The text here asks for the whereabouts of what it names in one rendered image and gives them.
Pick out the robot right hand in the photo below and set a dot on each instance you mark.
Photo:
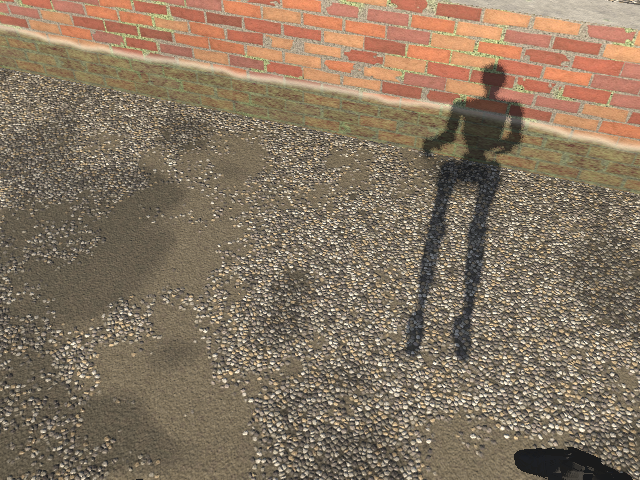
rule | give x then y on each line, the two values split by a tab
560	464

